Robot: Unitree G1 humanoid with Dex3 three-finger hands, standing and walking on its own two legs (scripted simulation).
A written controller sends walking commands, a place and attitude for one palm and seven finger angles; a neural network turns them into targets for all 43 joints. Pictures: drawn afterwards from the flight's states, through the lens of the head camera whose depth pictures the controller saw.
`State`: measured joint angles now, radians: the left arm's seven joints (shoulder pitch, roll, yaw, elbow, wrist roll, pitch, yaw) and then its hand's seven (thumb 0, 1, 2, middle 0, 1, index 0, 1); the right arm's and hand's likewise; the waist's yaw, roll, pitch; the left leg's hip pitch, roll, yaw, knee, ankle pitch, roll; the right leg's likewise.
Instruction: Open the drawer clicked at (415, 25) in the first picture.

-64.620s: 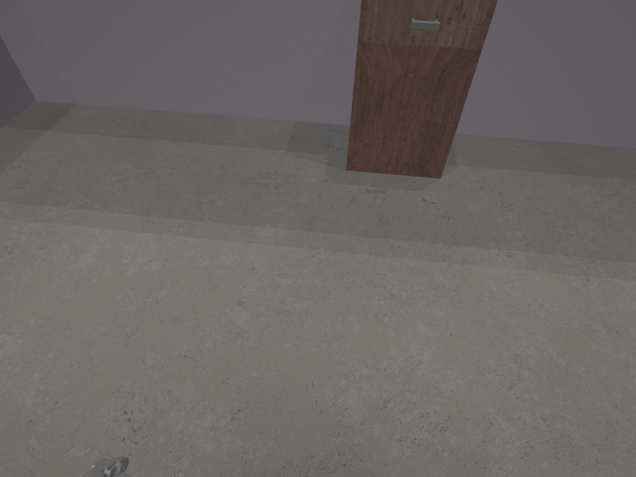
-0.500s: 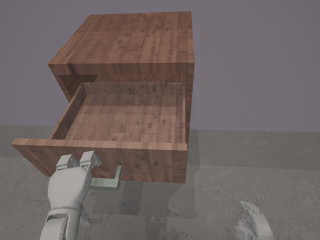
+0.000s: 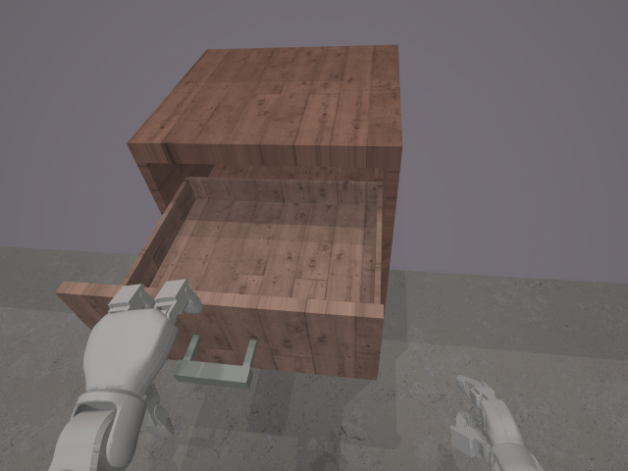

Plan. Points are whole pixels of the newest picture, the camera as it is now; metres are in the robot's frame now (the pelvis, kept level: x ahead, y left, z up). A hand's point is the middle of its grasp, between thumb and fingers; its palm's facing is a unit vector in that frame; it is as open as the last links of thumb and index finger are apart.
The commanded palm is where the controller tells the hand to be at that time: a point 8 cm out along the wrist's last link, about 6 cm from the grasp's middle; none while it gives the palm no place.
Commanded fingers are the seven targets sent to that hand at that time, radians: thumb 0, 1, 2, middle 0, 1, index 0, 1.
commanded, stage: lift the hand off the handle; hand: left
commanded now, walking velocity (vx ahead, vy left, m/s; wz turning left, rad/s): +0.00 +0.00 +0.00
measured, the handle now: (218, 359) +0.26 +0.19 -0.02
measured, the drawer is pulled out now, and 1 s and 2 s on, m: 0.30 0.30 0.30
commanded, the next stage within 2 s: draw the hand back to the body in 0.46 s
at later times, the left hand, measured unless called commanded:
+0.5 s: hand (153, 330) +0.22 +0.21 +0.13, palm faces +0.12 -0.16 -0.98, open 13.8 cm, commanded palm +0.19 +0.21 +0.18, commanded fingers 0.00 -0.50 0.30 -0.30 -1.20 -0.30 -1.20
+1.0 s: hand (118, 354) +0.19 +0.24 +0.12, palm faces +0.06 -0.11 -0.99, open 13.8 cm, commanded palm +0.16 +0.24 +0.18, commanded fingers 0.00 -0.50 0.30 -0.30 -1.20 -0.30 -1.20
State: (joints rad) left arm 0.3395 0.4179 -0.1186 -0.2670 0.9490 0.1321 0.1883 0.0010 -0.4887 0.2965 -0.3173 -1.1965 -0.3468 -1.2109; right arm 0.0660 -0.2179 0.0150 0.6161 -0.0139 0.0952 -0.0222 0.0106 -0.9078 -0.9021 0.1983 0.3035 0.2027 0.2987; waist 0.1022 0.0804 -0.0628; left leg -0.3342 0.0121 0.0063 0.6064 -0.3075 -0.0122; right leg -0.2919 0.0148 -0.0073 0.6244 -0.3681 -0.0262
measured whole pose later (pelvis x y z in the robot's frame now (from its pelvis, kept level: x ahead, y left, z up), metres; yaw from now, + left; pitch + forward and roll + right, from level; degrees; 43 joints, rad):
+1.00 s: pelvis -0.01 +0.00 +0.01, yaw +0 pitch -1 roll +0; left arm 0.38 0.53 0.02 -0.41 0.84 0.08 0.04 0.00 -0.49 0.30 -0.32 -1.20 -0.32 -1.20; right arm 0.08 -0.25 0.03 0.60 0.01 0.10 -0.02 0.01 -0.91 -0.90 0.20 0.30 0.20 0.30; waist 0.10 0.10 -0.02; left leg -0.23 0.01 0.00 0.49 -0.24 -0.01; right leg -0.19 0.02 -0.02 0.50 -0.30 -0.02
